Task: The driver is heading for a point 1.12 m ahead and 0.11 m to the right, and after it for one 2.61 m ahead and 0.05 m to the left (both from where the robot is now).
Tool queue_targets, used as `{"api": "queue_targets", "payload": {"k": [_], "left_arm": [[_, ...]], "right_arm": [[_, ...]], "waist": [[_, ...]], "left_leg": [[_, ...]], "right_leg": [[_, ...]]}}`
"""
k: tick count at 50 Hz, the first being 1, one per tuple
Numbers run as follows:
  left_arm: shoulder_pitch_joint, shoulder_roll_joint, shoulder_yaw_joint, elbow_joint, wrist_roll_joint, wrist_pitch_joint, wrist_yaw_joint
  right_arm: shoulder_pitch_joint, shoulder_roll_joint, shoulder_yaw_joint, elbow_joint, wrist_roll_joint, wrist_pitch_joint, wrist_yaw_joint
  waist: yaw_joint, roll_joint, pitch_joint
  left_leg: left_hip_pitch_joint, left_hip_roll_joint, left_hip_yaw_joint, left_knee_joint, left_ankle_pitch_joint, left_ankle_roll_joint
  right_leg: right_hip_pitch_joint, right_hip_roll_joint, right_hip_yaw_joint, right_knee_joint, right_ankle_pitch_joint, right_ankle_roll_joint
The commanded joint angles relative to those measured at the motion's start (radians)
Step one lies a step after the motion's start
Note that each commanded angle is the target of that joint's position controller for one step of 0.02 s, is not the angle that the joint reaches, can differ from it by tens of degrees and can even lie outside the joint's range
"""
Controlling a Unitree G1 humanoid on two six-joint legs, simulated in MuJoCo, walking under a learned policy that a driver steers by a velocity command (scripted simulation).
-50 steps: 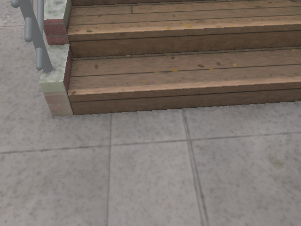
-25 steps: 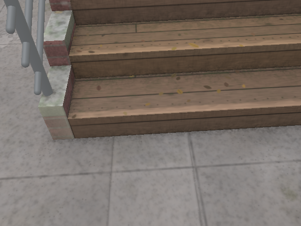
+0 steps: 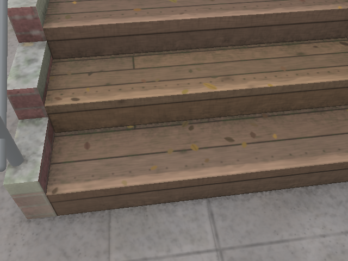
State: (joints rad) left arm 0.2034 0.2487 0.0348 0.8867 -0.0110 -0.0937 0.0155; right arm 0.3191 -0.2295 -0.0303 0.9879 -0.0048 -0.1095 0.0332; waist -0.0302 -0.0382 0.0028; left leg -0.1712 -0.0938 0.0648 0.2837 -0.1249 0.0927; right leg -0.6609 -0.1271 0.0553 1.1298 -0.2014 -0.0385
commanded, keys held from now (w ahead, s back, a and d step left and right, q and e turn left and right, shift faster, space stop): w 1.00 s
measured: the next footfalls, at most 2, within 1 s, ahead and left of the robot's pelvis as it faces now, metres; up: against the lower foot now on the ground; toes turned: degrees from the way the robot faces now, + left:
right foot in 0.30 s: +0.34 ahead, -0.17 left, +0.00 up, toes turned -1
left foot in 0.80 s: +0.54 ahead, +0.03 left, +0.00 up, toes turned +4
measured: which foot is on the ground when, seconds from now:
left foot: down 0.00-0.32, up 0.34-0.78, down 0.80-1.00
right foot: up 0.00-0.28, down 0.30-0.78, up 0.80-1.00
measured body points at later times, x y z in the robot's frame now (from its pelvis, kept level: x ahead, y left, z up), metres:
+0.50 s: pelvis +0.28 -0.08 +0.00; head +0.30 -0.10 +0.45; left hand +0.31 +0.18 -0.13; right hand +0.35 -0.34 -0.15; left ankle +0.27 +0.06 -0.66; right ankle +0.30 -0.17 -0.74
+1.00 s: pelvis +0.51 -0.04 +0.00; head +0.52 -0.02 +0.45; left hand +0.56 +0.20 -0.15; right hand +0.50 -0.28 -0.14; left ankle +0.50 +0.03 -0.74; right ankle +0.50 -0.17 -0.63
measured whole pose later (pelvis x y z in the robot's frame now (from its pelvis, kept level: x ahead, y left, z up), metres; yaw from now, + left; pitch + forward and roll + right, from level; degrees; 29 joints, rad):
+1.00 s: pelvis +0.51 -0.04 +0.00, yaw +1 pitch +0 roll +0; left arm 0.26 0.20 0.04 1.00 0.05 -0.07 -0.03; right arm 0.40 -0.18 -0.03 1.01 -0.02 -0.10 0.00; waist 0.00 -0.04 0.01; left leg -0.16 -0.05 0.09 0.35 -0.19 0.09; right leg -0.59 -0.05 -0.02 1.29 -0.26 -0.06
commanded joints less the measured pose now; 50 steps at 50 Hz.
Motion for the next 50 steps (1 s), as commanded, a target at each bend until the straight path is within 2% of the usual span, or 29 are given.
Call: {"api": "queue_targets", "payload": {"k": [1, 3, 6, 11, 13, 14, 15, 16, 17, 18, 19, 20, 21, 22, 24, 30, 34, 35, 37, 38, 39, 40, 41, 42, 43, 44, 45, 48, 50], "left_arm": [[0.030, 0.046, 0.013, -0.043, 0.011, 0.004, 0.006], [-0.053, 0.043, 0.011, -0.071, 0.009, -0.003, 0.002], [-0.168, 0.033, 0.005, -0.096, -0.001, -0.010, -0.011], [-0.260, 0.065, 0.007, -0.146, -0.011, -0.026, -0.043], [-0.182, 0.103, 0.022, -0.134, -0.003, -0.035, -0.052], [-0.053, 0.134, 0.042, -0.097, -0.003, -0.036, -0.050], [0.161, 0.204, 0.069, -0.042, 0.003, -0.039, -0.042], [0.307, 0.310, 0.100, -0.007, 0.023, -0.032, -0.040], [0.316, 0.233, 0.079, -0.004, 0.021, -0.032, -0.042], [0.254, 0.179, 0.065, 0.009, 0.078, -0.015, -0.041], [0.150, 0.120, 0.048, -0.015, 0.067, -0.012, -0.043], [0.089, 0.092, 0.038, -0.025, 0.054, -0.013, -0.041], [0.061, 0.080, 0.031, -0.021, 0.034, -0.017, -0.037], [0.065, 0.084, 0.029, -0.014, 0.031, -0.021, -0.036], [0.101, 0.095, 0.034, 0.011, 0.026, -0.030, -0.039], [0.189, 0.092, 0.028, 0.066, 0.025, -0.027, -0.034], [0.234, 0.112, 0.032, 0.098, 0.025, -0.032, -0.024], [0.231, 0.117, 0.034, 0.101, 0.025, -0.032, -0.021], [0.218, 0.103, 0.033, 0.108, 0.028, -0.026, -0.012], [0.204, 0.108, 0.033, 0.112, 0.024, -0.025, -0.009], [0.207, 0.088, 0.025, 0.113, 0.020, -0.026, -0.009], [0.214, 0.043, 0.012, 0.079, 0.019, -0.026, -0.009], [0.362, -0.051, -0.004, 0.098, -0.004, -0.019, -0.013], [0.280, 0.051, 0.015, 0.113, 0.039, -0.003, -0.012], [0.204, 0.048, 0.017, 0.096, 0.047, -0.005, -0.028], [0.161, 0.032, 0.015, 0.090, 0.044, -0.005, -0.034], [0.137, 0.026, 0.017, 0.085, 0.049, 0.004, -0.038], [0.181, -0.028, 0.010, 0.115, 0.060, 0.029, -0.049], [0.125, -0.048, 0.009, 0.098, 0.062, 0.038, -0.051]], "right_arm": [[-0.043, -0.134, -0.021, -0.056, 0.002, -0.019, -0.019], [-0.003, -0.153, -0.024, -0.051, 0.012, -0.010, -0.034], [0.056, -0.166, -0.026, -0.035, 0.020, -0.001, -0.035], [0.100, -0.187, -0.035, -0.008, 0.032, 0.021, -0.040], [0.069, -0.204, -0.041, -0.018, 0.022, 0.034, -0.038], [0.054, -0.180, -0.033, -0.025, 0.016, 0.036, -0.035], [0.045, -0.138, -0.015, -0.046, 0.001, 0.032, -0.034], [0.145, -0.025, 0.023, -0.062, 0.006, 0.009, -0.025], [0.147, -0.067, 0.017, -0.044, 0.023, -0.023, -0.019], [0.078, -0.152, -0.018, -0.056, -0.020, -0.013, -0.018], [0.039, -0.121, -0.011, -0.064, -0.024, -0.010, -0.017], [0.028, -0.094, -0.009, -0.059, -0.031, 0.007, -0.017], [0.046, -0.098, -0.009, -0.056, -0.052, 0.028, -0.013], [0.065, -0.084, -0.007, -0.044, -0.056, 0.045, -0.005], [0.035, -0.083, -0.007, -0.059, -0.041, 0.055, 0.001], [-0.202, -0.051, 0.010, -0.129, -0.031, 0.048, 0.002], [-0.287, -0.055, 0.014, -0.159, -0.016, 0.041, -0.012], [-0.281, -0.059, 0.013, -0.160, -0.018, 0.038, -0.016], [-0.148, -0.057, 0.009, -0.119, -0.021, 0.032, -0.033], [-0.058, -0.061, 0.000, -0.085, -0.033, 0.021, -0.041], [0.066, -0.096, -0.016, -0.043, -0.049, 0.006, -0.049], [0.216, -0.192, -0.039, -0.026, -0.076, -0.005, -0.057], [0.241, -0.290, -0.069, -0.006, -0.057, 0.005, -0.049], [0.150, -0.181, -0.054, -0.021, -0.023, 0.016, -0.036], [0.066, -0.099, -0.035, -0.047, -0.019, 0.015, -0.025], [0.018, -0.050, -0.022, -0.053, -0.022, 0.012, -0.022], [0.025, -0.034, -0.016, -0.049, -0.019, 0.007, -0.029], [0.140, -0.036, -0.015, 0.003, -0.014, -0.007, -0.039], [0.179, -0.034, -0.012, 0.018, -0.013, -0.008, -0.040]], "waist": [[0.047, 0.075, 0.053], [0.019, 0.070, 0.050], [-0.026, 0.077, 0.058], [-0.040, 0.093, 0.072], [0.013, 0.110, 0.032], [0.077, 0.106, -0.039], [0.158, 0.055, -0.183], [0.152, -0.197, -0.333], [0.161, -0.235, -0.391], [0.113, -0.090, -0.194], [0.072, 0.005, -0.101], [0.035, 0.002, -0.046], [0.001, -0.033, -0.024], [-0.007, -0.057, -0.033], [-0.011, -0.060, -0.032], [0.041, -0.044, 0.038], [0.063, -0.056, 0.066], [0.058, -0.050, 0.068], [0.010, -0.049, 0.026], [-0.037, -0.005, -0.001], [-0.079, 0.048, -0.060], [-0.105, 0.193, -0.143], [-0.029, 0.408, -0.161], [-0.017, 0.171, -0.085], [-0.002, 0.131, -0.012], [0.021, 0.101, 0.032], [0.030, 0.106, 0.054], [0.051, 0.103, -0.007], [0.050, 0.098, 0.007]], "left_leg": [[-0.103, 0.281, -0.208, -0.206, 0.073, 0.170], [-0.054, 0.271, -0.189, -0.202, 0.083, 0.144], [0.004, 0.267, -0.152, -0.185, 0.075, 0.119], [0.189, 0.343, -0.191, -0.087, 0.058, 0.096], [0.204, 0.340, -0.183, 0.012, 0.211, 0.069], [0.182, 0.298, -0.146, 0.156, 0.365, 0.047], [0.020, 0.236, -0.090, 0.434, 0.346, 0.014], [-0.429, 0.063, -0.007, 0.852, -0.024, -0.063], [-0.571, 0.042, -0.171, 1.028, -0.429, -0.051], [-0.582, 0.099, -0.114, 1.037, -0.332, -0.019], [-0.524, 0.151, -0.119, 0.969, -0.233, -0.014], [-0.466, 0.182, -0.109, 0.905, -0.201, -0.018], [-0.397, 0.197, -0.103, 0.863, -0.178, -0.027], [-0.351, 0.190, -0.083, 0.864, -0.155, -0.032], [-0.364, 0.191, -0.068, 0.819, -0.101, -0.039], [-0.404, 0.187, -0.016, 0.496, 0.045, -0.066], [-0.331, 0.155, 0.000, 0.333, 0.047, -0.063], [-0.313, 0.150, -0.002, 0.306, 0.025, -0.055], [-0.159, 0.115, 0.011, 0.292, -0.037, -0.033], [-0.053, 0.089, 0.018, 0.207, -0.022, -0.021], [0.100, 0.104, -0.003, 0.156, -0.018, -0.004], [0.248, 0.357, -0.288, 0.082, -0.002, 0.045], [0.385, 0.537, -0.644, -0.017, 0.125, 0.206], [0.283, 0.475, -0.571, -0.020, -0.114, 0.200], [0.186, 0.431, -0.492, -0.059, -0.221, 0.180], [0.114, 0.386, -0.411, -0.103, -0.199, 0.144], [0.078, 0.358, -0.348, -0.127, -0.107, 0.122], [0.087, 0.329, -0.227, -0.070, 0.278, 0.143], [0.078, 0.317, -0.183, -0.059, 0.302, 0.154]], "right_leg": [[-0.020, -0.041, 0.003, -0.141, 0.162, 0.026], [-0.019, -0.025, -0.009, -0.302, 0.250, 0.034], [0.029, 0.016, -0.047, -0.469, 0.316, 0.040], [0.020, 0.036, -0.034, -0.610, 0.172, 0.005], [0.146, 0.069, -0.062, -0.642, 0.099, -0.020], [0.308, 0.104, -0.087, -0.661, 0.099, -0.045], [0.621, 0.023, 0.005, -0.620, 0.151, -0.104], [1.047, -0.213, 0.438, -0.682, 0.001, -0.267], [1.094, -0.264, 0.688, -0.818, -0.058, -0.302], [0.878, -0.238, 0.465, -0.811, 0.053, -0.221], [0.714, -0.194, 0.349, -0.836, 0.130, -0.188], [0.588, -0.159, 0.274, -0.877, 0.171, -0.156], [0.492, -0.123, 0.207, -0.912, 0.219, -0.134], [0.456, -0.104, 0.164, -0.930, 0.263, -0.138], [0.467, -0.083, 0.102, -0.953, 0.324, -0.153], [0.537, -0.057, 0.017, -0.997, 0.332, -0.157], [0.589, -0.068, 0.011, -0.976, 0.326, -0.148], [0.610, -0.082, 0.018, -0.956, 0.359, -0.144], [0.589, -0.086, 0.007, -0.840, 0.465, -0.142], [0.581, -0.051, -0.014, -0.704, 0.554, -0.133], [0.524, 0.003, -0.048, -0.518, 0.541, -0.110], [0.376, 0.069, -0.104, -0.218, 0.260, -0.078], [0.081, 0.225, -0.118, 0.049, -0.329, -0.050], [0.014, 0.129, -0.014, 0.106, -0.302, -0.067], [-0.009, 0.094, -0.010, 0.102, -0.210, -0.074], [0.007, 0.063, -0.011, 0.060, -0.132, -0.071], [0.025, 0.049, -0.023, 0.038, -0.084, -0.059], [0.009, 0.075, -0.091, 0.230, -0.049, -0.019], [-0.090, 0.064, -0.105, 0.316, -0.024, -0.006]]}}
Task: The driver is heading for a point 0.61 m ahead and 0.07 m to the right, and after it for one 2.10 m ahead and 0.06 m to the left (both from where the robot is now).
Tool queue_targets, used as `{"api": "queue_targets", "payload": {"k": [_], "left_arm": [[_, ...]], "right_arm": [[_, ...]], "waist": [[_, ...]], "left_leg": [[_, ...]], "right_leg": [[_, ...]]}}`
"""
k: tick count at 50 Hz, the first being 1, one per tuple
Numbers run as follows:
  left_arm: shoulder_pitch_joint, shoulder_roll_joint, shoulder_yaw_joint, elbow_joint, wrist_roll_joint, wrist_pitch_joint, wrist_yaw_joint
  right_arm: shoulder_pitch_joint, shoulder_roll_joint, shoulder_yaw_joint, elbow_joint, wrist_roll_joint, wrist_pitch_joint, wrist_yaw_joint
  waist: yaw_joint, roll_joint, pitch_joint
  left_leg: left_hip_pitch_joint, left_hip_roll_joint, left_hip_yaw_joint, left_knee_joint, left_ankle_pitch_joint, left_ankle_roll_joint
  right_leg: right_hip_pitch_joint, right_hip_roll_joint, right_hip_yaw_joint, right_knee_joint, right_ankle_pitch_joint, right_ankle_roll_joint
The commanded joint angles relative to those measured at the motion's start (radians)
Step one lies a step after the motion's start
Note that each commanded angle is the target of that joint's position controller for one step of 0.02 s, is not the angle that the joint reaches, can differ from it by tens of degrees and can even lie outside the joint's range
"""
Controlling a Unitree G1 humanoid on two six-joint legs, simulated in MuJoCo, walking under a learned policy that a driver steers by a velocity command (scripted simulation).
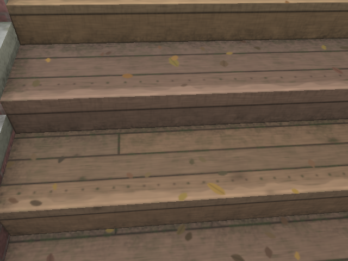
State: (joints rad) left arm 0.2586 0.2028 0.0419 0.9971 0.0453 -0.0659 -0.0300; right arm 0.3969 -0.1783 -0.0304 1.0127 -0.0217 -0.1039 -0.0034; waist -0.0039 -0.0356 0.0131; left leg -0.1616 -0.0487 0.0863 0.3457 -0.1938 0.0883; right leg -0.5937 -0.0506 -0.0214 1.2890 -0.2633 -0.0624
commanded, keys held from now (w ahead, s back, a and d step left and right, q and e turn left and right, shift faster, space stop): w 1.00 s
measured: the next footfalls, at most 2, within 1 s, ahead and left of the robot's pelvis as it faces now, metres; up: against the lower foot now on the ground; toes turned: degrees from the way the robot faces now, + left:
right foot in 0.38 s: +0.42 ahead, -0.15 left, +0.16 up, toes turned -7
left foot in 0.98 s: +0.73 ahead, +0.00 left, +0.32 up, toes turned +2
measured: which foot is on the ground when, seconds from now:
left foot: down 0.00-0.40, up 0.42-0.96, down 0.98-1.00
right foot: up 0.00-0.36, down 0.38-1.00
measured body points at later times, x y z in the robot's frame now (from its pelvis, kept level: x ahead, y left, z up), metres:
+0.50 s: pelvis +0.28 -0.09 +0.06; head +0.31 -0.09 +0.51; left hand +0.43 +0.13 -0.06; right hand +0.31 -0.34 -0.08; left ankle +0.13 +0.05 -0.49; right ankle +0.38 -0.15 -0.58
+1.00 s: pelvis +0.58 -0.09 +0.18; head +0.60 -0.10 +0.63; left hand +0.47 +0.10 +0.04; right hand +0.83 -0.26 +0.11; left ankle +0.69 +0.00 -0.42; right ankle +0.39 -0.15 -0.55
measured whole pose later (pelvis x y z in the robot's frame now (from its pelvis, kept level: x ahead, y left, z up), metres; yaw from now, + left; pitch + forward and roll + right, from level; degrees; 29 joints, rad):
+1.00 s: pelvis +0.58 -0.09 +0.18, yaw -1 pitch +8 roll +6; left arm 0.54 0.12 -0.06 1.16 0.07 -0.12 -0.13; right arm -0.09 -0.13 0.06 0.73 -0.03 0.04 0.09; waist 0.03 -0.08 -0.13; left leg -0.96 -0.05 0.18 1.26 -0.46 0.11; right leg 0.02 -0.07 -0.08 0.25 -0.17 -0.10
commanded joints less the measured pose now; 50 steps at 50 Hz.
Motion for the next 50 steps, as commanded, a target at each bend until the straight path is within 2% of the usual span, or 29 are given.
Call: {"api": "queue_targets", "payload": {"k": [1, 5, 8, 10, 12, 15, 16, 18, 19, 20, 21, 22, 23, 24, 25, 26, 27, 28, 31, 32, 36, 38, 40, 42, 44, 46, 48, 49, 50], "left_arm": [[0.018, -0.003, 0.002, -0.033, 0.007, 0.014, -0.006], [-0.176, -0.047, -0.012, -0.158, -0.003, 0.035, 0.024], [-0.342, -0.069, -0.031, -0.294, 0.007, 0.037, 0.043], [-0.445, -0.115, -0.064, -0.403, -0.015, 0.032, 0.058], [-0.504, -0.130, -0.098, -0.484, -0.025, 0.025, 0.052], [-0.417, -0.139, -0.116, -0.483, -0.018, 0.036, 0.023], [-0.315, -0.117, -0.102, -0.442, -0.023, 0.040, 0.018], [0.027, -0.005, -0.048, -0.348, -0.045, 0.040, 0.039], [0.111, 0.054, -0.024, -0.316, -0.022, 0.034, 0.036], [0.185, 0.174, 0.015, -0.249, 0.000, 0.023, 0.041], [0.179, 0.272, 0.053, -0.217, -0.022, 0.049, 0.055], [0.032, 0.233, 0.050, -0.218, -0.027, 0.049, 0.043], [-0.058, 0.132, 0.030, -0.180, -0.031, 0.044, 0.029], [-0.071, 0.046, 0.012, -0.117, -0.024, 0.035, 0.031], [-0.056, -0.038, -0.008, -0.066, -0.011, 0.018, 0.030], [-0.044, -0.065, -0.036, -0.068, 0.045, 0.005, -0.007], [0.025, -0.068, -0.041, -0.003, 0.044, 0.007, -0.022], [0.071, -0.046, -0.046, 0.046, 0.081, 0.007, -0.042], [-0.045, -0.024, -0.046, 0.045, 0.061, -0.027, -0.055], [0.032, -0.029, -0.052, 0.072, 0.077, -0.032, -0.044], [0.235, -0.026, -0.079, 0.131, 0.110, -0.037, -0.031], [0.351, -0.017, -0.090, 0.159, 0.124, -0.031, -0.051], [0.471, -0.018, -0.098, 0.196, 0.116, -0.034, -0.059], [0.478, -0.017, -0.106, 0.190, 0.083, -0.034, -0.082], [0.342, -0.015, -0.117, 0.130, 0.056, -0.048, -0.090], [0.307, 0.124, -0.095, 0.103, 0.016, -0.069, -0.093], [0.342, 0.231, -0.051, 0.140, -0.018, -0.070, -0.097], [0.325, 0.266, -0.026, 0.152, -0.013, -0.062, -0.102], [0.361, 0.200, -0.027, 0.132, 0.049, -0.065, -0.106]], "right_arm": [[0.122, -0.078, -0.008, 0.000, 0.004, -0.013, -0.007], [0.255, -0.082, -0.003, 0.053, -0.010, -0.008, -0.020], [0.277, -0.080, 0.001, 0.074, -0.018, -0.013, -0.023], [0.277, -0.095, 0.004, 0.097, -0.022, -0.021, -0.024], [0.252, -0.081, 0.019, 0.129, 0.007, -0.009, -0.026], [0.195, -0.099, 0.025, 0.113, 0.041, 0.020, -0.040], [0.146, -0.123, 0.029, 0.070, 0.045, 0.013, -0.031], [0.139, -0.269, -0.015, 0.053, 0.066, -0.005, -0.015], [0.117, -0.297, -0.036, 0.042, 0.066, -0.010, 0.001], [0.161, -0.175, -0.020, -0.008, 0.072, -0.026, 0.030], [0.150, -0.127, -0.027, -0.029, 0.035, -0.031, 0.055], [0.161, -0.052, -0.026, -0.067, 0.003, -0.019, 0.055], [0.073, -0.028, -0.023, -0.115, -0.012, 0.004, 0.043], [-0.037, -0.002, -0.018, -0.169, -0.029, 0.020, 0.022], [-0.078, 0.024, -0.008, -0.203, -0.026, 0.037, 0.004], [-0.095, 0.011, 0.016, -0.167, 0.006, 0.036, 0.074], [-0.065, 0.017, 0.015, -0.159, 0.016, 0.028, 0.096], [-0.071, 0.013, 0.022, -0.169, 0.017, 0.027, 0.098], [-0.101, -0.068, 0.011, -0.179, 0.020, 0.028, 0.087], [-0.136, -0.053, 0.023, -0.174, 0.025, 0.034, 0.097], [-0.339, 0.009, 0.071, -0.250, 0.016, 0.045, 0.088], [-0.497, -0.031, 0.077, -0.308, 0.018, 0.056, 0.072], [-0.565, -0.028, 0.083, -0.325, 0.008, 0.080, 0.058], [-0.646, -0.002, 0.090, -0.346, -0.013, 0.115, 0.062], [-0.571, 0.041, 0.098, -0.338, -0.029, 0.135, 0.085], [-0.659, -0.025, 0.080, -0.398, -0.014, 0.153, 0.108], [-0.576, -0.051, 0.062, -0.397, -0.006, 0.143, 0.111], [-0.494, -0.064, 0.053, -0.376, -0.005, 0.132, 0.098], [-0.237, -0.130, 0.028, -0.274, -0.008, 0.124, 0.075]], "waist": [[0.014, 0.099, 0.020], [-0.032, 0.122, 0.102], [-0.042, 0.076, 0.185], [-0.045, 0.100, 0.192], [-0.020, 0.069, 0.193], [-0.012, 0.037, 0.070], [0.022, 0.053, -0.034], [0.201, 0.241, -0.341], [0.253, 0.266, -0.412], [0.189, -0.011, -0.451], [0.164, -0.239, -0.535], [0.050, -0.121, -0.446], [-0.002, 0.006, -0.253], [-0.017, 0.066, -0.060], [-0.048, 0.067, 0.007], [0.035, -0.036, 0.027], [0.011, -0.025, 0.034], [-0.022, 0.045, 0.006], [-0.108, 0.024, -0.043], [-0.082, -0.054, -0.059], [-0.022, -0.015, -0.028], [0.034, 0.020, -0.018], [0.081, -0.059, -0.013], [0.081, -0.069, -0.001], [-0.016, -0.117, -0.031], [-0.054, -0.134, -0.105], [-0.093, -0.189, -0.089], [-0.111, -0.203, -0.123], [-0.120, -0.093, -0.316]], "left_leg": [[0.066, 0.270, -0.206, -0.130, 0.322, 0.164], [0.161, 0.338, -0.338, -0.201, -0.123, 0.235], [0.208, 0.367, -0.343, -0.226, -0.172, 0.208], [0.237, 0.391, -0.300, -0.249, -0.145, 0.166], [0.128, 0.306, -0.180, -0.305, -0.127, 0.092], [-0.078, 0.250, -0.049, -0.455, 0.385, 0.108], [-0.058, 0.244, -0.002, -0.333, 0.946, 0.110], [0.134, 0.302, -0.023, 0.087, 1.640, 0.089], [0.177, 0.275, -0.037, 0.358, 1.594, 0.051], [-0.175, 0.123, -0.079, 0.765, 0.864, -0.019], [-0.304, -0.074, -0.157, 1.223, 0.035, -0.044], [-0.397, -0.009, -0.293, 1.438, 0.057, -0.027], [-0.466, 0.049, -0.206, 1.465, 0.109, -0.020], [-0.561, 0.083, -0.186, 1.458, 0.125, -0.003], [-0.594, 0.092, -0.205, 1.457, 0.134, 0.015], [-0.727, 0.006, -0.412, 1.642, 0.229, 0.128], [-0.851, -0.023, -0.451, 1.692, 0.286, 0.194], [-0.966, -0.046, -0.474, 1.724, 0.329, 0.229], [-1.044, -0.019, -0.342, 1.708, 0.301, 0.226], [-1.122, -0.031, -0.283, 1.930, 0.234, 0.211], [-1.336, 0.020, -0.212, 1.892, 0.214, 0.195], [-1.387, 0.060, -0.163, 1.663, 0.252, 0.176], [-1.472, 0.088, -0.105, 1.547, 0.259, 0.135], [-1.410, 0.134, 0.012, 1.440, 0.165, 0.107], [-1.082, 0.111, 0.081, 1.385, 0.127, 0.108], [-0.636, 0.011, 0.162, 1.117, 0.007, 0.065], [-0.659, -0.059, 0.162, 0.783, -0.201, 0.035], [-0.594, -0.069, 0.142, 0.662, -0.190, 0.052], [-0.177, -0.013, -0.038, 0.790, 0.161, 0.145]], "right_leg": [[-0.220, -0.022, -0.033, 0.179, 0.053, 0.024], [-0.670, -0.036, -0.016, 0.616, -0.113, 0.029], [-0.944, -0.041, -0.015, 0.761, -0.249, 0.012], [-1.077, -0.049, 0.002, 0.861, -0.371, -0.033], [-0.950, -0.076, -0.038, 0.599, -0.376, -0.054], [-0.289, -0.043, -0.165, 0.124, -0.135, -0.076], [-0.064, 0.023, -0.217, 0.058, -0.088, -0.091], [0.294, 0.114, -0.173, -0.090, -0.063, -0.113], [0.398, 0.116, -0.067, -0.266, -0.088, -0.129], [0.638, -0.161, 0.435, -0.484, 0.029, -0.220], [0.613, -0.299, 0.946, -0.926, 0.051, -0.237], [0.474, -0.321, 0.927, -0.948, -0.216, -0.210], [0.291, -0.278, 0.803, -0.934, -0.490, -0.185], [0.125, -0.240, 0.646, -0.889, -0.541, -0.141], [0.039, -0.194, 0.500, -0.857, -0.458, -0.109], [0.069, -0.180, 0.504, -0.917, -0.256, -0.128], [0.104, -0.182, 0.490, -0.922, -0.168, -0.102], [0.151, -0.188, 0.422, -0.911, -0.087, -0.088], [0.141, -0.100, 0.122, -0.953, -0.032, -0.044], [0.176, -0.096, 0.121, -0.970, -0.017, -0.070], [0.297, -0.083, 0.095, -0.996, -0.018, -0.034], [0.401, -0.121, 0.104, -1.046, -0.001, -0.052], [0.551, -0.154, 0.156, -1.078, 0.076, -0.104], [0.560, -0.208, 0.150, -1.149, 0.251, -0.141], [0.408, -0.172, 0.009, -1.133, 0.704, -0.155], [0.271, -0.199, -0.017, -1.120, 1.412, -0.205], [0.626, -0.246, -0.002, -0.983, 1.710, -0.184], [0.701, -0.245, -0.020, -0.876, 1.829, -0.168], [0.456, -0.212, 0.004, -0.636, 1.865, -0.109]]}}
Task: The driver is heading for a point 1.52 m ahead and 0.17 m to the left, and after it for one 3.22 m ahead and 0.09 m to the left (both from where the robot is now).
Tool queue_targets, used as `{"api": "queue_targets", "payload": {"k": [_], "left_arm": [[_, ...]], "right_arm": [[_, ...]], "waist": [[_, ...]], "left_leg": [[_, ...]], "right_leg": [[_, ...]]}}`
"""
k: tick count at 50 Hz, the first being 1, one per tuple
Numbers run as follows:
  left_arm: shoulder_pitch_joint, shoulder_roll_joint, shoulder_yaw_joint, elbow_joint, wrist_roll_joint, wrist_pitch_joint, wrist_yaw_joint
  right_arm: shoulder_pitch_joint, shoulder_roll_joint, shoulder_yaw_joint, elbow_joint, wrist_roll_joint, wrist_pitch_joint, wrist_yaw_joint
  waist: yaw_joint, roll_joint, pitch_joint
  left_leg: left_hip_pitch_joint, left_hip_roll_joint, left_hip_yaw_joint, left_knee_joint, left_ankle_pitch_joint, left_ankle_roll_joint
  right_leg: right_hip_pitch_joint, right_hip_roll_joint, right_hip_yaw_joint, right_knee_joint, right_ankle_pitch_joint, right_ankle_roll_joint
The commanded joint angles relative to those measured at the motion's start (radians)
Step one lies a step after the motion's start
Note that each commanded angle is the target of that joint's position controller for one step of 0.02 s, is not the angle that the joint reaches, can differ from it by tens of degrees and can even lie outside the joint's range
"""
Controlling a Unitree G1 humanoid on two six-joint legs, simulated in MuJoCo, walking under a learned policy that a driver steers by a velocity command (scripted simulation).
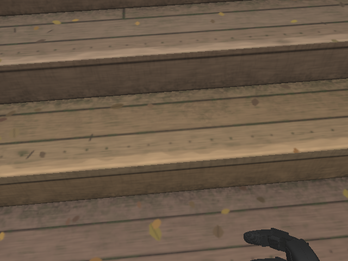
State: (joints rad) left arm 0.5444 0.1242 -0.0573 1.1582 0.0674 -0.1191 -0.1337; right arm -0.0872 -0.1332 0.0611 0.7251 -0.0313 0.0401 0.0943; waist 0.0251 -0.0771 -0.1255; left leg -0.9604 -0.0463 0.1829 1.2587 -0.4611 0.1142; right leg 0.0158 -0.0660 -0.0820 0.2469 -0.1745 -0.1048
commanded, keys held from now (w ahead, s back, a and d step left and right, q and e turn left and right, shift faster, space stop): w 1.00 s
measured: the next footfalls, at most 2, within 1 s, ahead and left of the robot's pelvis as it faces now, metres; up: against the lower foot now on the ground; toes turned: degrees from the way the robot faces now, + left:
right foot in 0.46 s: +0.46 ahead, -0.13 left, +0.32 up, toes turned -4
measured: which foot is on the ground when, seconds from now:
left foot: down 0.00-0.48, up 0.50-1.00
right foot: down 0.00-0.02, up 0.04-0.44, down 0.46-1.00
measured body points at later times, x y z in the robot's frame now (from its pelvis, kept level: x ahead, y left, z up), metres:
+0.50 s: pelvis +0.30 -0.04 +0.16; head +0.31 -0.04 +0.61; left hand +0.60 +0.09 +0.12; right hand +0.21 -0.21 +0.00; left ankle +0.13 +0.09 -0.57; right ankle +0.42 -0.13 -0.45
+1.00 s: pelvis +0.57 -0.03 +0.30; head +0.57 -0.03 +0.75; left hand +0.45 +0.11 +0.15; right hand +0.83 -0.16 +0.23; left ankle +0.74 +0.09 -0.24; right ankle +0.42 -0.13 -0.44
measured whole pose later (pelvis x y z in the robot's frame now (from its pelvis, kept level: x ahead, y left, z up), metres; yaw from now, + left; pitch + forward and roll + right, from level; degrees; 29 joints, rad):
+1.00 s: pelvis +0.57 -0.03 +0.30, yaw +1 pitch +7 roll +3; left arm 0.56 0.05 -0.08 1.15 0.07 -0.11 -0.10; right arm -0.11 -0.09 0.09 0.79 -0.05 0.04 0.09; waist 0.08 -0.06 -0.14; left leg -1.20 0.09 0.14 1.49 -0.25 0.17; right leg 0.00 -0.06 -0.08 0.21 -0.31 -0.06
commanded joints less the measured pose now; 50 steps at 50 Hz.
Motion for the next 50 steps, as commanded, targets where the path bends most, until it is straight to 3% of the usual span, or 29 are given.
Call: {"api": "queue_targets", "payload": {"k": [1, 2, 3, 4, 5, 8, 11, 12, 15, 17, 18, 19, 20, 22, 23, 24, 25, 26, 27, 29, 31, 34, 37, 41, 43, 46, 47, 48, 50], "left_arm": [[0.091, 0.207, 0.058, -0.059, 0.047, -0.007, -0.020], [-0.039, 0.128, 0.067, -0.070, 0.011, 0.022, -0.028], [-0.054, 0.120, 0.074, -0.066, -0.034, 0.022, -0.024], [-0.143, 0.123, 0.083, -0.101, -0.035, 0.018, 0.002], [-0.233, 0.129, 0.088, -0.153, -0.025, 0.020, 0.029], [-0.290, 0.033, 0.039, -0.251, -0.007, 0.062, 0.063], [-0.348, 0.034, 0.024, -0.297, -0.037, 0.071, 0.068], [-0.443, 0.026, 0.010, -0.321, -0.052, 0.070, 0.063], [-0.670, 0.059, -0.011, -0.422, -0.045, 0.066, 0.073], [-0.802, 0.087, -0.007, -0.479, -0.032, 0.091, 0.074], [-0.929, 0.072, -0.021, -0.530, -0.029, 0.116, 0.071], [-0.881, 0.029, -0.024, -0.517, -0.018, 0.130, 0.056], [-0.831, 0.030, -0.020, -0.508, -0.021, 0.146, 0.048], [-0.760, 0.080, -0.002, -0.498, -0.028, 0.142, 0.039], [-0.674, 0.109, 0.015, -0.480, -0.037, 0.130, 0.041], [-0.499, 0.158, 0.036, -0.425, -0.029, 0.118, 0.055], [-0.339, 0.190, 0.043, -0.366, -0.046, 0.119, 0.062], [-0.099, 0.242, 0.071, -0.267, 0.003, 0.131, 0.084], [-0.035, 0.291, 0.102, -0.218, 0.009, 0.108, 0.098], [-0.199, 0.211, 0.098, -0.167, -0.020, 0.062, 0.109], [-0.302, 0.047, 0.050, -0.119, -0.014, 0.068, 0.088], [-0.343, -0.016, 0.043, -0.092, 0.009, 0.052, 0.071], [-0.259, -0.007, 0.035, -0.068, 0.042, 0.029, 0.091], [-0.065, 0.010, 0.014, 0.007, 0.084, 0.032, 0.093], [0.029, 0.026, 0.007, 0.030, 0.093, 0.021, 0.081], [0.108, 0.024, -0.007, 0.015, 0.043, 0.018, 0.046], [0.017, 0.043, -0.007, -0.043, 0.009, 0.005, 0.040], [0.002, 0.109, 0.001, -0.048, -0.003, 0.001, 0.033], [0.027, 0.215, 0.035, -0.051, -0.031, -0.018, 0.033]], "right_arm": [[0.451, -0.198, -0.065, 0.090, 0.007, -0.020, -0.035], [0.710, -0.229, -0.081, 0.180, -0.061, -0.015, -0.032], [0.755, -0.231, -0.095, 0.216, -0.072, -0.056, -0.050], [0.668, -0.218, -0.103, 0.258, -0.045, -0.076, -0.048], [0.551, -0.131, -0.086, 0.286, -0.029, -0.084, -0.037], [0.376, 0.073, -0.017, 0.358, -0.037, -0.098, -0.019], [0.262, 0.048, -0.020, 0.326, -0.066, -0.134, -0.029], [0.377, 0.017, -0.024, 0.355, -0.097, -0.135, -0.037], [0.591, -0.034, -0.024, 0.423, -0.129, -0.131, -0.041], [0.628, -0.057, -0.025, 0.396, -0.103, -0.135, -0.023], [0.626, -0.048, -0.018, 0.395, -0.075, -0.130, -0.002], [0.575, -0.066, -0.021, 0.343, -0.027, -0.148, 0.006], [0.611, -0.116, -0.029, 0.358, -0.009, -0.163, 0.015], [0.631, -0.227, -0.065, 0.354, 0.011, -0.190, 0.012], [0.649, -0.256, -0.079, 0.375, -0.007, -0.190, 0.026], [0.696, -0.213, -0.088, 0.381, -0.046, -0.190, 0.030], [0.761, -0.143, -0.074, 0.380, -0.067, -0.186, 0.044], [0.687, -0.059, -0.066, 0.381, -0.064, -0.158, 0.060], [0.607, -0.074, -0.091, 0.385, -0.016, -0.139, 0.059], [0.506, -0.056, -0.098, 0.343, -0.012, -0.147, 0.009], [0.390, -0.033, -0.080, 0.266, -0.001, -0.135, -0.017], [0.395, -0.009, -0.061, 0.253, 0.001, -0.094, -0.012], [0.326, -0.022, -0.043, 0.247, -0.003, -0.092, 0.006], [0.074, -0.011, 0.003, 0.105, 0.002, -0.087, -0.022], [-0.058, -0.061, 0.006, 0.022, 0.005, -0.077, -0.036], [-0.276, -0.029, 0.016, -0.057, -0.019, -0.019, -0.028], [-0.194, -0.005, 0.014, -0.027, -0.025, -0.014, -0.014], [-0.131, 0.024, 0.021, -0.020, -0.019, -0.003, 0.003], [-0.142, -0.037, -0.007, -0.044, -0.007, -0.012, 0.016]], "waist": [[-0.182, 0.106, -0.345], [-0.295, 0.318, -0.265], [-0.273, 0.220, -0.142], [-0.223, 0.217, -0.001], [-0.151, 0.106, -0.012], [0.034, 0.007, 0.013], [0.102, 0.064, 0.087], [0.047, 0.154, 0.096], [-0.032, 0.059, 0.117], [-0.069, 0.123, 0.086], [-0.086, 0.146, 0.121], [-0.045, 0.207, 0.116], [-0.018, 0.235, 0.081], [0.031, 0.227, 0.042], [0.043, 0.281, -0.022], [0.052, 0.186, -0.193], [0.079, 0.036, -0.320], [0.174, -0.139, -0.282], [0.190, -0.134, -0.130], [0.079, -0.015, 0.013], [-0.011, 0.139, -0.022], [-0.105, 0.111, 0.011], [-0.082, 0.006, 0.051], [-0.028, 0.074, 0.109], [0.009, 0.093, 0.097], [0.072, -0.029, 0.148], [0.020, -0.055, 0.154], [-0.019, -0.081, 0.109], [-0.056, -0.098, 0.077]], "left_leg": [[0.986, 0.076, -0.507, -0.368, 0.299, 0.230], [1.036, 0.254, -0.937, -0.730, 0.198, 0.359], [0.946, 0.275, -1.024, -0.799, 0.055, 0.280], [0.857, 0.275, -0.935, -0.783, 0.114, 0.272], [0.820, 0.275, -0.824, -0.775, 0.304, 0.266], [0.672, 0.215, -0.467, -0.819, 0.417, 0.142], [0.393, 0.123, -0.216, -0.944, 0.306, 0.078], [0.410, 0.141, -0.248, -0.983, 0.297, 0.106], [0.674, 0.190, -0.306, -1.012, 0.204, 0.096], [0.598, 0.200, -0.269, -1.118, 0.286, 0.117], [0.400, 0.243, -0.279, -1.235, 0.295, 0.124], [0.379, 0.262, -0.252, -1.230, 0.505, 0.135], [0.459, 0.284, -0.226, -1.168, 0.883, 0.161], [0.815, 0.305, -0.203, -1.021, 1.556, 0.152], [0.910, 0.302, -0.172, -0.921, 1.760, 0.126], [0.745, 0.266, -0.172, -0.698, 1.706, 0.061], [0.467, 0.164, -0.241, -0.493, 1.332, 0.058], [0.235, 0.032, -0.320, -0.186, 0.506, 0.035], [0.100, -0.011, -0.454, 0.345, 0.462, 0.012], [-0.017, -0.031, -0.496, 0.667, 0.513, 0.035], [-0.132, -0.040, -0.521, 0.803, 0.533, 0.111], [-0.241, 0.031, -0.413, 0.751, 0.466, 0.150], [-0.324, 0.056, -0.276, 0.960, 0.363, 0.128], [-0.610, 0.125, -0.257, 0.929, 0.334, 0.173], [-0.578, 0.184, -0.204, 0.601, 0.429, 0.143], [-0.303, 0.192, -0.069, 0.341, 0.290, 0.082], [-0.122, 0.165, -0.037, 0.276, 0.241, 0.061], [0.051, 0.117, -0.010, 0.301, 0.281, 0.047], [0.129, 0.015, 0.047, 0.058, 0.070, 0.023]], "right_leg": [[-0.457, -0.109, 0.163, 0.613, 1.342, -0.051], [-0.763, 0.169, 0.210, 1.190, 0.146, -0.004], [-0.942, 0.171, 0.424, 1.538, 0.232, -0.055], [-1.109, 0.177, 0.410, 1.755, 0.221, -0.077], [-1.165, 0.192, 0.400, 1.837, 0.162, -0.110], [-1.281, 0.106, 0.334, 1.867, 0.133, -0.197], [-1.166, 0.021, 0.154, 1.714, -0.022, -0.168], [-1.217, 0.024, 0.120, 1.900, -0.094, -0.161], [-1.480, -0.031, 0.117, 1.698, -0.071, -0.189], [-1.269, -0.073, 0.000, 1.393, 0.079, -0.141], [-1.040, -0.066, 0.012, 1.289, -0.086, -0.102], [-0.884, -0.021, -0.054, 1.279, -0.122, -0.062], [-0.817, 0.027, -0.083, 1.262, -0.125, -0.043], [-0.795, 0.116, -0.135, 0.947, -0.204, -0.033], [-0.681, 0.137, -0.110, 0.867, -0.170, -0.061], [-0.328, 0.072, 0.057, 0.901, 0.183, -0.143], [-0.045, -0.011, 0.386, 0.661, -0.064, -0.223], [0.051, -0.130, 0.742, 0.328, -0.284, -0.282], [-0.129, -0.187, 0.954, 0.168, -0.563, -0.264], [-0.334, -0.173, 0.785, 0.188, -0.435, -0.203], [-0.341, -0.196, 0.629, 0.198, -0.089, -0.142], [-0.372, -0.107, 0.254, 0.159, 0.066, -0.084], [-0.432, -0.069, 0.188, 0.067, -0.031, -0.142], [-0.243, -0.124, 0.217, 0.026, -0.094, -0.121], [-0.178, -0.139, 0.197, -0.034, -0.079, -0.112], [-0.329, -0.192, 0.174, -0.220, 0.028, -0.171], [-0.389, -0.186, 0.109, -0.206, 0.207, -0.161], [-0.431, -0.189, 0.063, -0.168, 0.513, -0.193], [-0.186, -0.204, 0.060, -0.060, 1.120, -0.202]]}}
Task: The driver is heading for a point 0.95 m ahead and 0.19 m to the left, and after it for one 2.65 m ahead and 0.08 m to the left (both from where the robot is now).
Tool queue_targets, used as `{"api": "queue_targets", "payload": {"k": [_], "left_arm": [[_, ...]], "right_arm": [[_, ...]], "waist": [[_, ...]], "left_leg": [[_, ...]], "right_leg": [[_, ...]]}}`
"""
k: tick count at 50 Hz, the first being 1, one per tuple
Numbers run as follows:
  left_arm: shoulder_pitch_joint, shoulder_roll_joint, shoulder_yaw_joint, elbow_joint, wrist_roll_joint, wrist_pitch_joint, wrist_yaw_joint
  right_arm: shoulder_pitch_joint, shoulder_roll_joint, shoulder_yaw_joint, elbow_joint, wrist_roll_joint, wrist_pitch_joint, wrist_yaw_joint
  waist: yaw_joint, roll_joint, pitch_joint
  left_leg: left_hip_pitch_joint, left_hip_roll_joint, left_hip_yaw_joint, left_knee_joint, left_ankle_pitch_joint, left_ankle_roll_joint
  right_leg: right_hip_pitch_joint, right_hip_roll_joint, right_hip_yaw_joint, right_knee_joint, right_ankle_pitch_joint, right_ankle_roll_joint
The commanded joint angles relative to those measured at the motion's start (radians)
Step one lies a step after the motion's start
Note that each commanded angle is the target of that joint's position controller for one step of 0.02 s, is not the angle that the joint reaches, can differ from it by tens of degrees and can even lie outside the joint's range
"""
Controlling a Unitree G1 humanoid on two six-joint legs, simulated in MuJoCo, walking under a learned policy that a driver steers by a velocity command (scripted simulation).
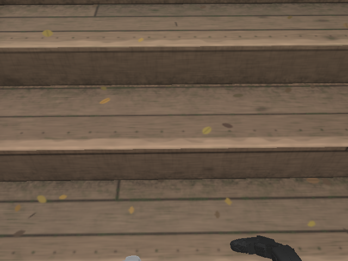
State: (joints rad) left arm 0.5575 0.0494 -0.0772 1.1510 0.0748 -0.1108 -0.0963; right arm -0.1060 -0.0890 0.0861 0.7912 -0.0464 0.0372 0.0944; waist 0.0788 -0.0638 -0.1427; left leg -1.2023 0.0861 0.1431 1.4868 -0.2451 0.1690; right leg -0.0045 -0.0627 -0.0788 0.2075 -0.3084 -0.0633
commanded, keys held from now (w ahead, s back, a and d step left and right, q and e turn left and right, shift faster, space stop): w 0.88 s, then w+q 0.12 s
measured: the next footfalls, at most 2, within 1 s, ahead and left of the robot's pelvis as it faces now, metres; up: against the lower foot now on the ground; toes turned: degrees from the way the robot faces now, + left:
left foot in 0.02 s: +0.20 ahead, +0.12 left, +0.16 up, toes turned +5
right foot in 0.58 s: +0.52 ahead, -0.11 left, +0.32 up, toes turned -5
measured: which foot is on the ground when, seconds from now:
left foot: up 0.00-0.00, down 0.02-0.64, up 0.66-1.00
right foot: down 0.00-0.08, up 0.10-0.56, down 0.58-1.00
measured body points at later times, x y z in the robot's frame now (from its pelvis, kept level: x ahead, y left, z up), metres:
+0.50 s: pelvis +0.28 +0.02 +0.15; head +0.27 +0.02 +0.60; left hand +0.50 +0.17 +0.06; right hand +0.15 -0.12 +0.00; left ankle +0.16 +0.11 -0.58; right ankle +0.47 -0.10 -0.33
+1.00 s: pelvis +0.55 -0.02 +0.31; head +0.54 -0.02 +0.76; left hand +0.44 +0.15 +0.15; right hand +0.69 -0.21 +0.18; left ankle +0.64 +0.12 -0.10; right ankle +0.48 -0.11 -0.42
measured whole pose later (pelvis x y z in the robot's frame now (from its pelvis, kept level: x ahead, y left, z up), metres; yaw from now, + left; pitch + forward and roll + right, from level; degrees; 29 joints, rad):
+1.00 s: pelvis +0.55 -0.02 +0.31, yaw +2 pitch +5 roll -2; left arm 0.51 0.09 -0.04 1.19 0.14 -0.07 -0.05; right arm 0.12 -0.13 0.03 0.96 -0.02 -0.03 0.07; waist 0.02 0.02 -0.13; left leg -1.42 0.05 -0.09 2.11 -0.02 0.25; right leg -0.21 0.04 -0.14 0.48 -0.36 -0.06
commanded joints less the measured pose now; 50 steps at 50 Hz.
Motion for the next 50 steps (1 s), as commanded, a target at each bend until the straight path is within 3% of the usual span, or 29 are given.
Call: {"api": "queue_targets", "payload": {"k": [1, 2, 3, 4, 5, 6, 7, 8, 10, 13, 15, 16, 20, 22, 24, 26, 28, 30, 31, 32, 33, 34, 35, 36, 38, 41, 44, 47, 50], "left_arm": [[0.020, 0.314, 0.073, -0.036, -0.039, -0.029, -0.008], [0.001, 0.340, 0.093, -0.027, -0.025, -0.028, -0.016], [0.117, 0.229, 0.081, -0.025, 0.021, -0.038, -0.023], [0.061, 0.216, 0.084, -0.048, 0.006, -0.028, -0.035], [-0.090, 0.136, 0.089, -0.066, -0.011, -0.009, -0.050], [-0.126, 0.155, 0.103, -0.062, -0.052, 0.001, -0.040], [-0.179, 0.161, 0.113, -0.073, -0.049, -0.007, -0.007], [-0.224, 0.139, 0.109, -0.099, -0.050, -0.011, 0.015], [-0.272, 0.109, 0.091, -0.154, -0.057, 0.013, 0.027], [-0.275, 0.082, 0.072, -0.177, -0.048, 0.050, 0.021], [-0.325, 0.101, 0.067, -0.191, -0.037, 0.054, 0.013], [-0.376, 0.099, 0.055, -0.205, -0.044, 0.054, 0.007], [-0.637, 0.096, 0.011, -0.345, -0.055, 0.062, 0.042], [-0.766, 0.144, 0.016, -0.417, -0.050, 0.078, 0.050], [-0.950, 0.103, 0.002, -0.481, -0.024, 0.125, 0.030], [-0.857, 0.069, 0.005, -0.460, -0.014, 0.146, 0.004], [-0.802, 0.108, 0.023, -0.468, -0.034, 0.144, -0.004], [-0.652, 0.159, 0.054, -0.448, -0.035, 0.114, 0.007], [-0.515, 0.188, 0.055, -0.390, -0.064, 0.100, 0.018], [-0.330, 0.231, 0.075, -0.339, -0.040, 0.114, 0.029], [-0.130, 0.309, 0.103, -0.254, 0.000, 0.111, 0.043], [-0.059, 0.353, 0.136, -0.211, -0.002, 0.089, 0.060], [-0.106, 0.328, 0.135, -0.176, -0.020, 0.065, 0.071], [-0.209, 0.262, 0.126, -0.163, -0.031, 0.055, 0.062], [-0.329, 0.117, 0.082, -0.129, -0.017, 0.070, 0.038], [-0.368, 0.077, 0.076, -0.108, 0.013, 0.058, 0.020], [-0.307, 0.071, 0.067, -0.093, 0.024, 0.028, 0.045], [-0.091, 0.078, 0.050, -0.007, 0.060, 0.023, 0.055], [0.018, 0.088, 0.029, 0.033, 0.093, 0.014, 0.042]], "right_arm": [[-0.082, -0.099, -0.045, -0.107, 0.013, -0.022, 0.013], [0.019, -0.124, -0.061, -0.091, 0.014, -0.039, 0.000], [0.185, -0.159, -0.067, -0.033, 0.022, -0.052, -0.013], [0.395, -0.213, -0.086, 0.031, 0.005, -0.039, -0.027], [0.634, -0.289, -0.117, 0.136, -0.040, -0.040, -0.043], [0.660, -0.308, -0.136, 0.164, -0.042, -0.070, -0.064], [0.586, -0.263, -0.132, 0.178, -0.022, -0.092, -0.073], [0.492, -0.184, -0.123, 0.208, -0.010, -0.097, -0.060], [0.346, -0.056, -0.084, 0.233, -0.003, -0.083, -0.036], [0.286, -0.016, -0.075, 0.263, -0.026, -0.103, -0.026], [0.280, -0.006, -0.065, 0.265, -0.046, -0.122, -0.034], [0.384, -0.020, -0.064, 0.307, -0.065, -0.120, -0.044], [0.627, -0.034, -0.048, 0.391, -0.110, -0.119, -0.049], [0.717, -0.057, -0.043, 0.412, -0.109, -0.131, -0.034], [0.708, -0.048, -0.033, 0.376, -0.069, -0.129, -0.002], [0.665, -0.096, -0.036, 0.332, -0.005, -0.151, 0.014], [0.669, -0.229, -0.076, 0.325, 0.013, -0.174, 0.009], [0.666, -0.281, -0.112, 0.339, -0.007, -0.177, 0.020], [0.794, -0.174, -0.096, 0.346, -0.056, -0.185, 0.030], [0.741, -0.165, -0.100, 0.330, -0.041, -0.173, 0.040], [0.620, -0.073, -0.105, 0.317, -0.024, -0.151, 0.053], [0.600, -0.097, -0.127, 0.334, 0.025, -0.133, 0.047], [0.566, -0.113, -0.139, 0.330, 0.026, -0.141, 0.021], [0.525, -0.085, -0.138, 0.305, 0.022, -0.156, 0.000], [0.430, -0.053, -0.117, 0.244, 0.046, -0.148, -0.020], [0.431, -0.044, -0.102, 0.237, 0.042, -0.114, -0.013], [0.377, -0.053, -0.088, 0.232, 0.020, -0.105, 0.001], [0.200, -0.049, -0.057, 0.137, 0.017, -0.085, -0.017], [0.017, -0.095, -0.047, 0.013, 0.028, -0.073, -0.041]], "waist": [[-0.130, -0.113, 0.063], [-0.158, -0.153, -0.009], [-0.129, 0.012, -0.236], [-0.230, 0.121, -0.289], [-0.305, 0.278, -0.195], [-0.297, 0.238, -0.083], [-0.248, 0.266, 0.036], [-0.182, 0.135, 0.041], [-0.078, 0.039, 0.006], [0.011, 0.036, 0.045], [0.024, 0.045, 0.079], [-0.018, 0.126, 0.076], [-0.098, 0.073, 0.128], [-0.137, 0.085, 0.121], [-0.166, 0.153, 0.153], [-0.100, 0.206, 0.124], [-0.047, 0.215, 0.094], [0.002, 0.275, -0.031], [-0.038, 0.110, -0.225], [0.065, 0.021, -0.257], [0.119, -0.113, -0.172], [0.122, -0.087, -0.112], [0.082, -0.103, -0.007], [0.013, -0.017, 0.037], [-0.077, 0.101, -0.015], [-0.163, 0.095, 0.023], [-0.147, -0.018, 0.044], [-0.078, 0.006, 0.103], [-0.045, 0.077, 0.114]], "left_leg": [[0.436, -0.149, 0.092, -0.328, -0.172, -0.018], [0.574, -0.149, 0.035, -0.402, -0.095, 0.013], [1.053, -0.049, -0.198, -0.354, 0.240, 0.118], [1.232, 0.016, -0.516, -0.663, -0.065, 0.163], [1.265, 0.155, -0.890, -0.996, -0.293, 0.222], [1.120, 0.165, -0.974, -1.040, -0.499, 0.158], [0.961, 0.157, -0.878, -1.020, -0.452, 0.142], [0.898, 0.154, -0.759, -1.007, -0.243, 0.136], [0.834, 0.181, -0.649, -1.042, 0.025, 0.077], [0.791, 0.093, -0.306, -1.099, 0.138, 0.043], [0.700, 0.041, -0.195, -1.159, 0.070, 0.047], [0.759, 0.048, -0.215, -1.179, 0.066, 0.069], [1.052, 0.117, -0.277, -1.222, 0.040, 0.059], [1.066, 0.125, -0.257, -1.298, 0.034, 0.064], [0.800, 0.155, -0.199, -1.467, 0.113, 0.094], [0.795, 0.173, -0.123, -1.413, 0.521, 0.099], [1.081, 0.196, -0.105, -1.289, 1.175, 0.103], [1.210, 0.183, -0.068, -1.096, 1.544, 0.049], [0.885, 0.118, -0.136, -0.895, 1.361, 0.000], [0.697, 0.001, -0.177, -0.714, 0.949, -0.006], [0.439, -0.114, -0.275, -0.363, 0.235, -0.041], [0.382, -0.120, -0.428, 0.071, 0.267, -0.051], [0.313, -0.120, -0.472, 0.257, 0.317, -0.045], [0.274, -0.146, -0.475, 0.374, 0.331, -0.025], [0.152, -0.155, -0.484, 0.524, 0.353, 0.057], [0.045, -0.090, -0.398, 0.473, 0.322, 0.083], [-0.013, -0.060, -0.232, 0.693, 0.201, 0.044], [-0.306, -0.038, -0.255, 0.772, 0.171, 0.077], [-0.361, 0.008, -0.247, 0.396, 0.280, 0.091]], "right_leg": [[-0.029, -0.211, 0.045, 0.058, 1.483, -0.216], [0.011, -0.209, 0.026, 0.178, 1.653, -0.176], [-0.296, -0.149, 0.081, 0.404, 1.474, -0.108], [-0.531, -0.013, 0.126, 0.603, 1.008, -0.092], [-0.800, 0.118, 0.227, 1.031, 0.250, -0.050], [-0.920, 0.112, 0.372, 1.377, 0.309, -0.062], [-0.988, 0.101, 0.388, 1.558, 0.341, -0.078], [-1.015, 0.125, 0.385, 1.659, 0.357, -0.118], [-1.089, 0.119, 0.385, 1.833, 0.367, -0.193], [-1.195, 0.075, 0.297, 1.808, 0.275, -0.222], [-1.185, 0.030, 0.209, 1.784, 0.273, -0.203], [-1.275, 0.033, 0.147, 1.968, 0.187, -0.199], [-1.595, -0.019, 0.172, 1.869, 0.163, -0.243], [-1.521, -0.075, 0.086, 1.570, 0.279, -0.195], [-1.171, -0.085, -0.023, 1.374, 0.146, -0.149], [-0.904, -0.010, -0.095, 1.309, 0.053, -0.105], [-0.860, 0.078, -0.130, 1.086, -0.070, -0.092], [-0.614, 0.117, -0.084, 0.914, 0.006, -0.135], [-0.172, 0.034, 0.159, 0.914, 0.207, -0.220], [-0.024, -0.019, 0.413, 0.644, -0.050, -0.246], [0.019, -0.154, 0.771, 0.317, -0.223, -0.297], [-0.120, -0.205, 0.928, 0.213, -0.366, -0.261], [-0.242, -0.185, 0.835, 0.225, -0.353, -0.214], [-0.325, -0.185, 0.728, 0.247, -0.154, -0.198], [-0.331, -0.212, 0.594, 0.252, 0.167, -0.129], [-0.385, -0.123, 0.232, 0.224, 0.319, -0.082], [-0.441, -0.065, 0.145, 0.127, 0.200, -0.181], [-0.249, -0.131, 0.175, 0.095, 0.164, -0.185], [-0.093, -0.176, 0.126, 0.030, 0.191, -0.162]]}}
Keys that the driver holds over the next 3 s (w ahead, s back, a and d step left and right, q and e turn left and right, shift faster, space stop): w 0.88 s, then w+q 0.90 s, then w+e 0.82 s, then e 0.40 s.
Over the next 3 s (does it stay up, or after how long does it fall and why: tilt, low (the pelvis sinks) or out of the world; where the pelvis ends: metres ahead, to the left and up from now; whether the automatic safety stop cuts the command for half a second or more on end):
stays up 1.45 0.26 0.80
